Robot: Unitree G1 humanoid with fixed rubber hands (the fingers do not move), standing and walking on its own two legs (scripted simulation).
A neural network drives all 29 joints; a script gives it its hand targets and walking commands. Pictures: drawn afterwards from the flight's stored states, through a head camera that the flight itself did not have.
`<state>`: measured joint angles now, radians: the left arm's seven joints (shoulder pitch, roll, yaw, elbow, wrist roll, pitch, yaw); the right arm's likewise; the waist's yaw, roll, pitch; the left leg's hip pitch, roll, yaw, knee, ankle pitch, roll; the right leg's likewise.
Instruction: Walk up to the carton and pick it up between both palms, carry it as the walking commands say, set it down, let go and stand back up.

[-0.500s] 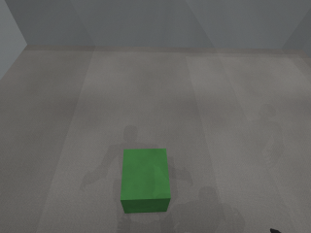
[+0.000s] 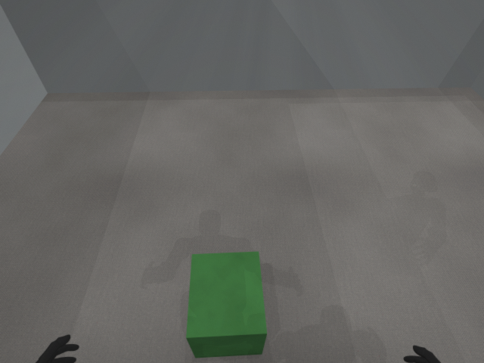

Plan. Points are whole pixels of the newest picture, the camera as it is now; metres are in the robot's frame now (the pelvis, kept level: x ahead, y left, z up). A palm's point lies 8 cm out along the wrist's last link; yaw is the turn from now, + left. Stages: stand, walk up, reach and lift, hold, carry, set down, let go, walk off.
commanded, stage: walk up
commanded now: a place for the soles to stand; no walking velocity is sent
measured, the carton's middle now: (227, 304) +0.45 +0.04 -0.65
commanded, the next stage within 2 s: reach and lift in 0.64 s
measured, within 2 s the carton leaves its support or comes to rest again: neither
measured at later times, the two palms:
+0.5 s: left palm out of the picture +0.09 +0.32 -0.10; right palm out of the picture +0.07 -0.32 -0.11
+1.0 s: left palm (64, 360) +0.18 +0.30 -0.10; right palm (405, 346) +0.18 -0.29 -0.11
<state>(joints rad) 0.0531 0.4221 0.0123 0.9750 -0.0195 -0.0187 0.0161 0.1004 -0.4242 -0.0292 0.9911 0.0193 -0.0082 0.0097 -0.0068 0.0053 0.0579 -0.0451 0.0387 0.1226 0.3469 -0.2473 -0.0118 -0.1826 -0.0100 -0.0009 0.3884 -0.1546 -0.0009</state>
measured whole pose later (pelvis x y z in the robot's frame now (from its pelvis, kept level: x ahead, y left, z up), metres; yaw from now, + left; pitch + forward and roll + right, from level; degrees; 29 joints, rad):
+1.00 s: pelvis -0.01 -0.01 -0.02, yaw +5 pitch +5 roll -1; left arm -0.05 0.37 0.14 0.65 0.07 0.22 -0.09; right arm 0.04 -0.31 -0.17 0.57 -0.01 0.24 0.02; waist -0.05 0.02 0.13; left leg -0.40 0.04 0.01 0.69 -0.37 -0.02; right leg -0.46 -0.03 -0.10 0.65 -0.27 -0.01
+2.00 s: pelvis -0.07 -0.01 -0.12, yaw +5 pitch +41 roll +0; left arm -1.09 0.42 0.23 0.94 -0.07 0.17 -0.10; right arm -1.00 -0.27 -0.33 0.82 0.04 0.19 -0.03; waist -0.03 0.00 0.00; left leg -1.44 0.03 0.01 1.11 -0.38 -0.01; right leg -1.50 -0.06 -0.07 1.03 -0.24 -0.02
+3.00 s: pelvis -0.11 -0.01 -0.33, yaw +5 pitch +47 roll -1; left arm -1.35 0.45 0.12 1.04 -0.15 0.14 0.01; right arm -1.28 -0.34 -0.27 0.99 0.15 0.13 -0.08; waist -0.04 0.00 0.08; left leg -2.14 0.02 -0.01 1.93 -0.60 0.00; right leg -2.21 -0.07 -0.02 1.83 -0.43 -0.01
